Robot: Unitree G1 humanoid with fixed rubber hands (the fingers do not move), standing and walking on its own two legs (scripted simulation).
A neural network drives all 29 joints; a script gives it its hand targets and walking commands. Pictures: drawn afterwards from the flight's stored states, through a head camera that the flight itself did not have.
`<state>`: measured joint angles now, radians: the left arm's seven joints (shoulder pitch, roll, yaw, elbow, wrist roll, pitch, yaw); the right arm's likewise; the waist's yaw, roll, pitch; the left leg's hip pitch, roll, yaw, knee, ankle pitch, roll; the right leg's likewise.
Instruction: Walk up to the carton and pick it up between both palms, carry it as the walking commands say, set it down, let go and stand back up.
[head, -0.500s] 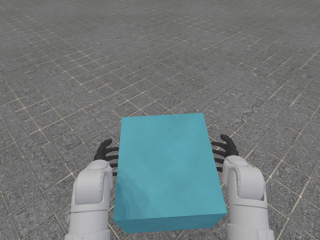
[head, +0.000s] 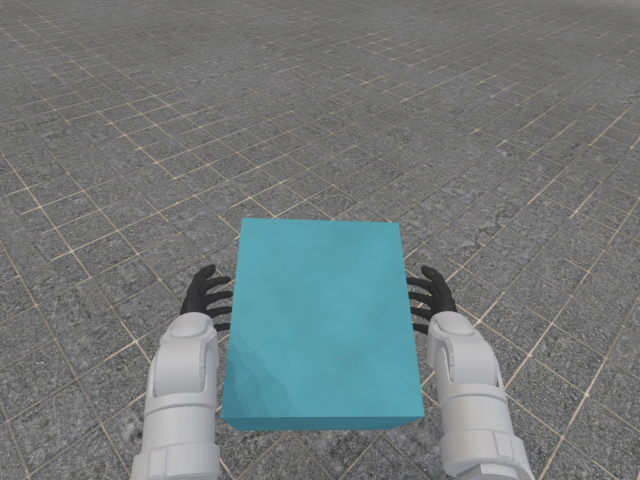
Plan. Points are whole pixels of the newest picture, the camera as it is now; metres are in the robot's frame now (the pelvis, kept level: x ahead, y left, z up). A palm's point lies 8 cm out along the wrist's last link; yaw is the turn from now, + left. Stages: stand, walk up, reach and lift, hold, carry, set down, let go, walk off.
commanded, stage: hold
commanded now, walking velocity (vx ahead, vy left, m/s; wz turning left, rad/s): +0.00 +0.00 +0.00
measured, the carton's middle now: (318, 326) +0.33 +0.05 -0.02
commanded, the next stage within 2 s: set down in 0.22 s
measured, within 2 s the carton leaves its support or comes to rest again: neither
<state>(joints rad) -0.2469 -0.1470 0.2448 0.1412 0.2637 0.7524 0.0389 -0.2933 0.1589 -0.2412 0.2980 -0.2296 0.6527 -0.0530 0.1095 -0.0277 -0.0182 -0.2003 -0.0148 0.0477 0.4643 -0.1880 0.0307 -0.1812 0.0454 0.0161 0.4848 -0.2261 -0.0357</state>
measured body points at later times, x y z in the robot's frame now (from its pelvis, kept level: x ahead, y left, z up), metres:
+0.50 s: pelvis +0.01 +0.02 +0.00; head -0.03 +0.02 +0.45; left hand +0.28 +0.21 +0.01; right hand +0.32 -0.10 +0.01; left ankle +0.05 +0.10 -0.74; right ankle +0.03 -0.09 -0.74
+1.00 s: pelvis -0.01 -0.01 -0.03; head +0.07 +0.00 +0.42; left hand +0.30 +0.20 -0.07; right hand +0.35 -0.12 -0.07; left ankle +0.05 +0.10 -0.74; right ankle +0.03 -0.09 -0.74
